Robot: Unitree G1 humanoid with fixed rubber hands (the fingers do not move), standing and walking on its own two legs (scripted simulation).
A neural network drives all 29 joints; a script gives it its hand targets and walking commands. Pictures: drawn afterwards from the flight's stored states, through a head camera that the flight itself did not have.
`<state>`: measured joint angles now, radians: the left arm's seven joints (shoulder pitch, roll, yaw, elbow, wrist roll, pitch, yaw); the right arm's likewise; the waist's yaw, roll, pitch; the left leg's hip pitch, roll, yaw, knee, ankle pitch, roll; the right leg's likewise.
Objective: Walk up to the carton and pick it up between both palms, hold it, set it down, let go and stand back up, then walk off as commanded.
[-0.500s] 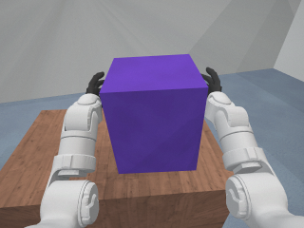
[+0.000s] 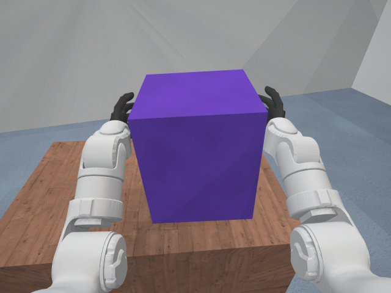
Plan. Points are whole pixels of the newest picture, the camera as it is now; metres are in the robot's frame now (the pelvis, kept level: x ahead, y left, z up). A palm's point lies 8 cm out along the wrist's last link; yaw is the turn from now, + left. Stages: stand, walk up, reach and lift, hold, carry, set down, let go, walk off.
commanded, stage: hold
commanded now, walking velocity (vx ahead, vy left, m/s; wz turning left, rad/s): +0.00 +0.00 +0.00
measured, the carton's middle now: (198, 145) +0.39 -0.01 +0.19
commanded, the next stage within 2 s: set down in 0.76 s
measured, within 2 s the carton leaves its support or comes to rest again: neither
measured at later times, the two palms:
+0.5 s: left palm (120, 129) +0.38 +0.15 +0.24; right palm (272, 124) +0.38 -0.15 +0.24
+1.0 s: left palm (117, 124) +0.38 +0.15 +0.24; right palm (269, 118) +0.39 -0.15 +0.25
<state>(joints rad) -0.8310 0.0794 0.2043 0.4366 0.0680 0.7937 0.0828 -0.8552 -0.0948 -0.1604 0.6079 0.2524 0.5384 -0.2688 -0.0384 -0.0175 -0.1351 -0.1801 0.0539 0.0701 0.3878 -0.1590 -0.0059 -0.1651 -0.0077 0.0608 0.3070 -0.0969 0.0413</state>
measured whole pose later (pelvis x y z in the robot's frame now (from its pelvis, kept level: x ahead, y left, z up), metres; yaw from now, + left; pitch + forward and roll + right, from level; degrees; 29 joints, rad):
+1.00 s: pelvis +0.01 +0.00 +0.00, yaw +0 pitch -4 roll -1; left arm -0.83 0.05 0.29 0.48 0.18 0.67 0.03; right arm -0.90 -0.08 -0.15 0.74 0.14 0.38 -0.20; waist -0.04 -0.02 -0.13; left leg -0.14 0.05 0.07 0.37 -0.16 -0.01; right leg -0.13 -0.01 0.06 0.29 -0.10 0.04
